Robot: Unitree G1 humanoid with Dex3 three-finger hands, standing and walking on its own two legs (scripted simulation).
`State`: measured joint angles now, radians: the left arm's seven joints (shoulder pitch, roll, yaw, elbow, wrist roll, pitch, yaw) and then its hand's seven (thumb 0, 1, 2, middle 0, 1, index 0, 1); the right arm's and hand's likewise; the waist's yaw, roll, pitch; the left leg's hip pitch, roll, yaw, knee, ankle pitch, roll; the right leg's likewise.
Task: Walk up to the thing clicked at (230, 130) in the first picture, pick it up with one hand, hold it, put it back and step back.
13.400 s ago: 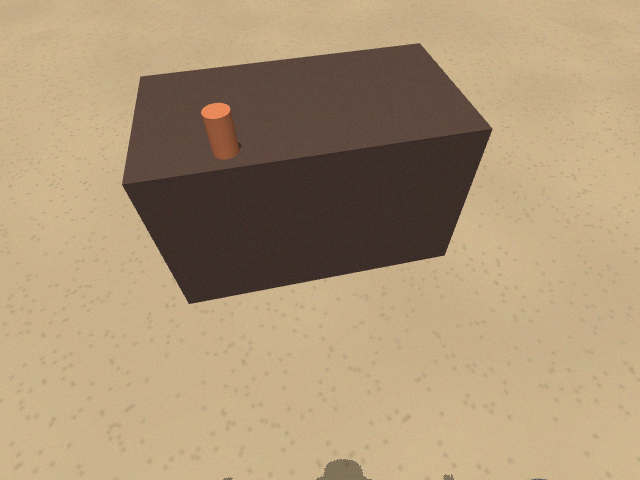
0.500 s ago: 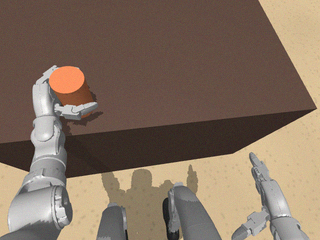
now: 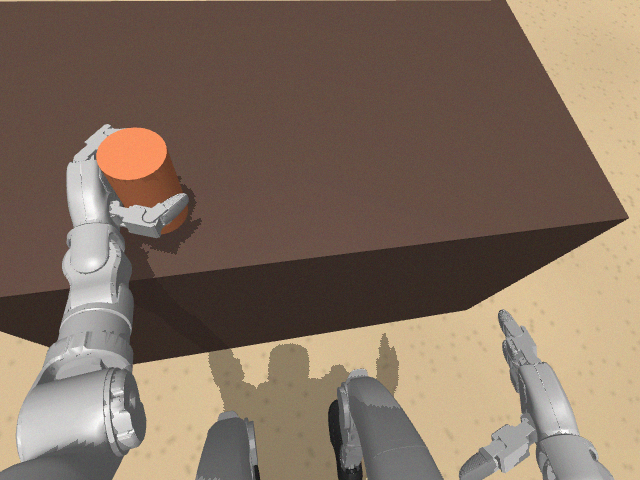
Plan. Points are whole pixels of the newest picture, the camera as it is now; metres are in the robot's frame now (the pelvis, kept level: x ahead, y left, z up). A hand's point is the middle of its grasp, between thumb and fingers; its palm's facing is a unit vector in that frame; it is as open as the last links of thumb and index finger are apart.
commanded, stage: settle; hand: left
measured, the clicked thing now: (148, 185) +0.48 +0.16 +0.01
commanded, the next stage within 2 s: lift in 0.40 s
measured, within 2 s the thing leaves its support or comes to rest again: neither
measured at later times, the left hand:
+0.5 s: hand (130, 161) +0.49 +0.16 +0.05, palm faces +0.06 -1.00 -0.01, open 10.2 cm
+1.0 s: hand (112, 154) +0.45 +0.16 +0.11, palm faces +0.04 -1.00 -0.01, open 10.2 cm
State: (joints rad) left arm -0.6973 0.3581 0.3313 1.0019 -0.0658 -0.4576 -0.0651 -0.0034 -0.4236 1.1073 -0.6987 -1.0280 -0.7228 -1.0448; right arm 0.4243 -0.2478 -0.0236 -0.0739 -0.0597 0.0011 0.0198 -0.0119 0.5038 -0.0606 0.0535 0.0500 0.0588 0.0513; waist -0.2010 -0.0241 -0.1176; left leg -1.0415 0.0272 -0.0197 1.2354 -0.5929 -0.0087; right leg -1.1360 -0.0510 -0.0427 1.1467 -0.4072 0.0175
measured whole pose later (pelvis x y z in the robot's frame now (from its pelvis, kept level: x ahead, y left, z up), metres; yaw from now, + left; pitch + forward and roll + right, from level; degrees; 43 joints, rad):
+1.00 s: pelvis +0.02 +0.00 +0.05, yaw +0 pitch +15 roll -1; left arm -0.50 0.27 0.23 0.69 -0.14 -0.27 -0.08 0.00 -0.46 1.16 -0.68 -1.07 -0.71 -1.09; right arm 0.42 -0.24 -0.07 0.08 0.00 0.02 -0.02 -0.01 0.53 -0.06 0.05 0.05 0.06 0.05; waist -0.09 0.00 -0.11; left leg -0.71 0.02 0.00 0.98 -0.53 0.00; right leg -0.82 -0.05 -0.03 0.92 -0.36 0.03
